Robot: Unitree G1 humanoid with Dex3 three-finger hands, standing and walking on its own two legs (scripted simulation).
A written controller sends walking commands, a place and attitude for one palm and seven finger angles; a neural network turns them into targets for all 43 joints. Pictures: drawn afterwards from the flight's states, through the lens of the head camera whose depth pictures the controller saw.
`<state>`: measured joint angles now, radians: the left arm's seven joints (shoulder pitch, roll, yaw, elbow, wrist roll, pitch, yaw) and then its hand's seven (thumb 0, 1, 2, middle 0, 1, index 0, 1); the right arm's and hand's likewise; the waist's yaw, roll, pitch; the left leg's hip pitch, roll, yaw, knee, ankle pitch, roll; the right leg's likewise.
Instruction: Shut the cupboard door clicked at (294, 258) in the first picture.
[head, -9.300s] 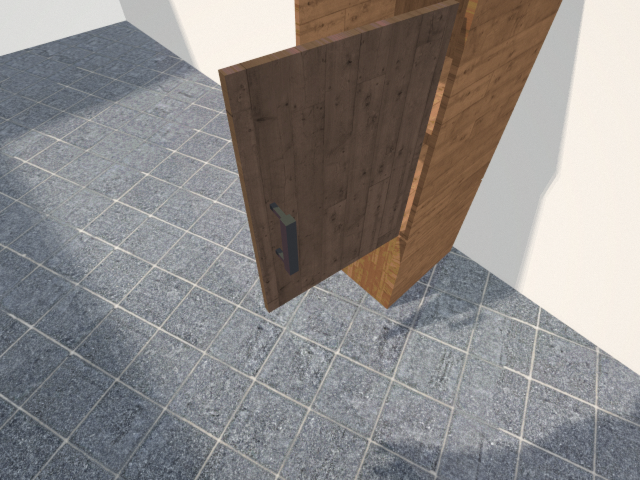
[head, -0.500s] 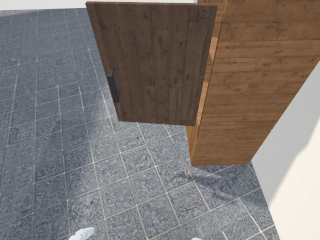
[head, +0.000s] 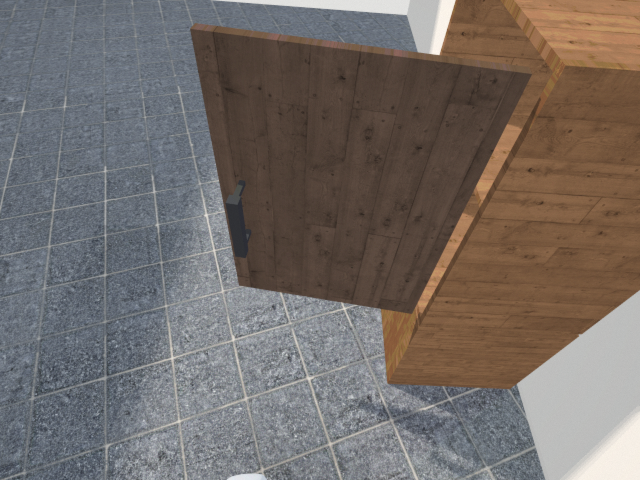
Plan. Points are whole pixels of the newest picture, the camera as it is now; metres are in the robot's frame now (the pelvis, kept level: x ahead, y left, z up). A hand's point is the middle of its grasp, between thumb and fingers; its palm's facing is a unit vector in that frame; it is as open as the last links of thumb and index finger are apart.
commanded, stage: come to a stop and stand still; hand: left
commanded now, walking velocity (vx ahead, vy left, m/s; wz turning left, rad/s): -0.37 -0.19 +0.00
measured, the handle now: (241, 220) +0.53 +0.20 -0.06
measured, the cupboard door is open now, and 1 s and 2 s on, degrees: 83 83 83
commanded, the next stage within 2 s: look again from close up in 1.10 s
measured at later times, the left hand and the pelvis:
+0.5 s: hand out of the picture +0.13 +0.17 -0.16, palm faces +0.00 -0.97 -0.25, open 7.4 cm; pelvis +0.05 -0.02 +0.01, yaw +0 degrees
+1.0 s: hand out of the picture +0.04 +0.25 -0.15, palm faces -0.02 -0.96 -0.28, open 7.4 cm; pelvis +0.02 +0.04 +0.01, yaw -3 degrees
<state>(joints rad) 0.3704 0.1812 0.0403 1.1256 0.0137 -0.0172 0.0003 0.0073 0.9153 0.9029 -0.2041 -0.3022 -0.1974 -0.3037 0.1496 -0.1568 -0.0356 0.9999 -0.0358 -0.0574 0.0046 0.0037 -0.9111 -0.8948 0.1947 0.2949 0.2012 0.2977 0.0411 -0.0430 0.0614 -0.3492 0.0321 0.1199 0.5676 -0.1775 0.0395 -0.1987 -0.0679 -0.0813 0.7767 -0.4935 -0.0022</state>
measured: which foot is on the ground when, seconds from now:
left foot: down 0.00-0.34, up 0.36-0.64, down 0.66-1.00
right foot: up 0.00-0.30, down 0.32-1.00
